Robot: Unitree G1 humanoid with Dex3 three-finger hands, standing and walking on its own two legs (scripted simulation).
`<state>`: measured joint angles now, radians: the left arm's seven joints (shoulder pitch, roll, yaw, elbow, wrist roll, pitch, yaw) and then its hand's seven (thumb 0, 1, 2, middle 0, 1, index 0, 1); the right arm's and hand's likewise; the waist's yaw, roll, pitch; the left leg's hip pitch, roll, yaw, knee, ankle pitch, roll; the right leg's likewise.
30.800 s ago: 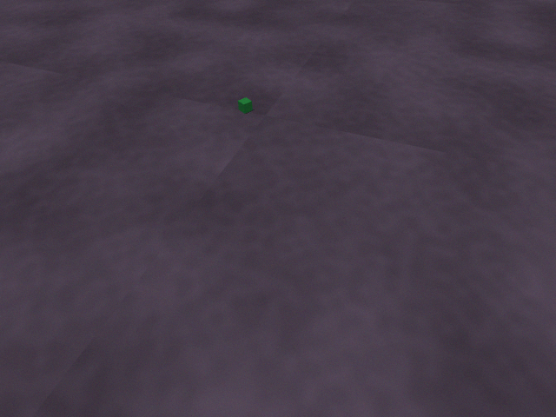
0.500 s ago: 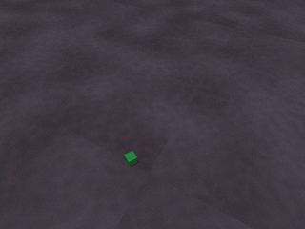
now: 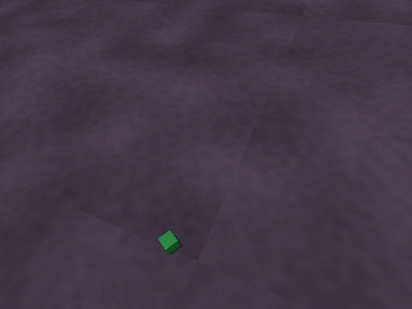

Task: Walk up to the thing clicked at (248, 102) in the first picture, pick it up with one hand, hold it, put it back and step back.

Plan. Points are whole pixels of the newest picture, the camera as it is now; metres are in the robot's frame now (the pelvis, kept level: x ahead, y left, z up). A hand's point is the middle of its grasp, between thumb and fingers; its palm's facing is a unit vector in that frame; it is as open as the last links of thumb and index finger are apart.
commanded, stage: walk up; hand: left
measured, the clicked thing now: (168, 242) +0.55 +0.24 -0.72
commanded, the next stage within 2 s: none
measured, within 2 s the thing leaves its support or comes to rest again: neither
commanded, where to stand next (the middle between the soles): +0.11 +0.01 m, yaw -1 degrees
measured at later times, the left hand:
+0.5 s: hand out of the picture +0.16 +0.27 -0.16, palm faces -0.02 -0.94 -0.33, open 7.4 cm
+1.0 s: hand out of the picture +0.14 +0.25 -0.13, palm faces -0.02 -0.93 -0.37, open 7.4 cm
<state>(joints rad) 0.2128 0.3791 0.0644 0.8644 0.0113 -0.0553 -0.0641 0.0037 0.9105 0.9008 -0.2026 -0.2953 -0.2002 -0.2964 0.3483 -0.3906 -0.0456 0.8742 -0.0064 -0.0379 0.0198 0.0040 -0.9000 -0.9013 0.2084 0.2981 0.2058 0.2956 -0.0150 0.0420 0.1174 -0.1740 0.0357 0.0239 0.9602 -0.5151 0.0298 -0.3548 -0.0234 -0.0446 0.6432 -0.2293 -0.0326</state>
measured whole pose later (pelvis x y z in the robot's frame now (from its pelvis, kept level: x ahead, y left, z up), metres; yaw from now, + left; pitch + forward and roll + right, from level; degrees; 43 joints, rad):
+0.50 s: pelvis +0.07 +0.01 +0.00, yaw +0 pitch -1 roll -1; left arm 0.17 0.41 0.03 0.88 -0.03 0.04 0.01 0.00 0.91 0.90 -0.20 -0.30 -0.20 -0.30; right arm 0.15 -0.36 -0.02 0.84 -0.02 -0.01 -0.01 0.00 -0.90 -0.90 0.21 0.30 0.21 0.30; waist 0.00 -0.04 0.15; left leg -0.43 0.03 0.02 0.65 -0.20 0.02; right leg -0.37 0.04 0.07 1.01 -0.57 -0.04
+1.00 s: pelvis +0.04 +0.00 +0.01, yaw +0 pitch -4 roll +0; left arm 0.12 0.36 0.01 1.02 0.01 0.00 -0.01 0.00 0.91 0.90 -0.20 -0.30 -0.20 -0.30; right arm 0.15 -0.36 -0.01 1.05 -0.01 0.01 0.02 0.00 -0.90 -0.90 0.21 0.30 0.21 0.30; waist -0.01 0.02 0.07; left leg -0.28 0.01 -0.05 0.50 -0.16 -0.02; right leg -0.14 -0.02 -0.01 0.53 -0.32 0.01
